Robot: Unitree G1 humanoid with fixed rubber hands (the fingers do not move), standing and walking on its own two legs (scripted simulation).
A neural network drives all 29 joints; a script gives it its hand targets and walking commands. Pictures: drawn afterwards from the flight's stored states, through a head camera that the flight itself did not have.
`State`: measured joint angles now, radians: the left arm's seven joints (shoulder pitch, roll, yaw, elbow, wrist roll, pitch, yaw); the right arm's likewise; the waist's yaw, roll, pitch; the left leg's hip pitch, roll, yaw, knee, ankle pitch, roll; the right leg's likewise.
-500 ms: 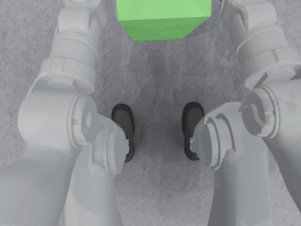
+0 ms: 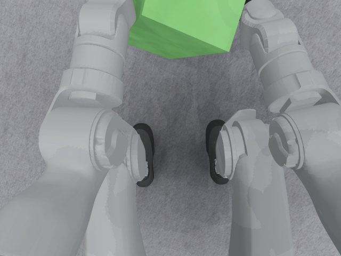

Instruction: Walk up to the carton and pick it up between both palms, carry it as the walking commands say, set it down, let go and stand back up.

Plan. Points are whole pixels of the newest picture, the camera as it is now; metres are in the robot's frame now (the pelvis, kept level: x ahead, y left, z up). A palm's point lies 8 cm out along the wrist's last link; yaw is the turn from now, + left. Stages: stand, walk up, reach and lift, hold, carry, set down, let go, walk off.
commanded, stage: reach and lift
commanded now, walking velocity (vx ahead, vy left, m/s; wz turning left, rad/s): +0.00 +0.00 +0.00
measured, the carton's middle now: (170, 8) +0.55 +0.00 -0.20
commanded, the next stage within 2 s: none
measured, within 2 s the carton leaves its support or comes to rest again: neither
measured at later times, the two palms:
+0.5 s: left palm out of the picture +0.58 +0.10 -0.05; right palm out of the picture +0.54 -0.12 -0.10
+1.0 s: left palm out of the picture +0.55 +0.10 +0.02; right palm out of the picture +0.52 -0.12 -0.03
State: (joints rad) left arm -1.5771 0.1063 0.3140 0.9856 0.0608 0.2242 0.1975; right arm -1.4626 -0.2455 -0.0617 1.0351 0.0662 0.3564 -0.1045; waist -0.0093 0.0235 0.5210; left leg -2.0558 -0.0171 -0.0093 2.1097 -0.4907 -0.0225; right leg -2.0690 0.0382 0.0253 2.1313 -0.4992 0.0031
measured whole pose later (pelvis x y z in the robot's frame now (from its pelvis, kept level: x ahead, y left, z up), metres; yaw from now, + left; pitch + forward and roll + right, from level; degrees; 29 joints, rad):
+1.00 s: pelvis +0.00 +0.00 +0.06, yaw -1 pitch +15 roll +1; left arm -1.40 0.03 0.40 0.80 0.14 0.30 0.17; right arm -1.32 -0.15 -0.17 0.82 0.03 0.51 -0.17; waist 0.01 0.02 0.52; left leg -1.70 -0.03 -0.02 1.98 -0.55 -0.03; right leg -1.71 0.05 0.03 2.00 -0.55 0.01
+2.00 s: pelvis +0.01 +0.00 +0.17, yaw -1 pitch +9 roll +1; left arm -1.11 -0.08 0.41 0.63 0.13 0.34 0.17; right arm -1.05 -0.04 -0.21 0.65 -0.05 0.54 -0.16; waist 0.03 0.00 0.43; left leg -1.29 -0.04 -0.03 1.64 -0.51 -0.04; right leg -1.30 0.05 0.04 1.66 -0.51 0.01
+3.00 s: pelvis +0.08 +0.00 +0.31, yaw -3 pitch +8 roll +1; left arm -0.63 -0.24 0.43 0.66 0.31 0.33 0.12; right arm -0.58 0.16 -0.32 0.71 -0.21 0.46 -0.12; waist 0.05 0.00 0.00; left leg -0.76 -0.04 -0.03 1.04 -0.42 -0.02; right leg -0.78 0.04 0.08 1.07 -0.42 0.01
